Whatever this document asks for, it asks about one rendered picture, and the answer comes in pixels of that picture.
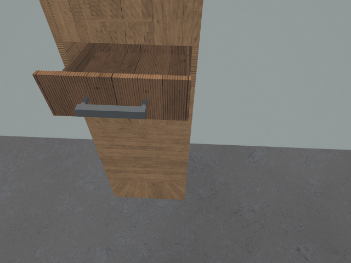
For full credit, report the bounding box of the handle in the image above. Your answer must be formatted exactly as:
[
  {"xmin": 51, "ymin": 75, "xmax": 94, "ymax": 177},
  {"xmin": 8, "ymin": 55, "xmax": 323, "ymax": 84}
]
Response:
[
  {"xmin": 74, "ymin": 97, "xmax": 148, "ymax": 119},
  {"xmin": 84, "ymin": 18, "xmax": 152, "ymax": 32}
]

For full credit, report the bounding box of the cabinet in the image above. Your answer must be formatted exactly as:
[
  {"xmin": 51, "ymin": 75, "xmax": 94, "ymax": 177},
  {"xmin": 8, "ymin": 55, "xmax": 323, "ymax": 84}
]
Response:
[{"xmin": 39, "ymin": 0, "xmax": 203, "ymax": 200}]

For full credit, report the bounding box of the drawer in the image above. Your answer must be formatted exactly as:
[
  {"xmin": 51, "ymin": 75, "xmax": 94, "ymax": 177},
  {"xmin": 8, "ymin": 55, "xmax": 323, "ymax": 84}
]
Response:
[{"xmin": 32, "ymin": 43, "xmax": 191, "ymax": 121}]

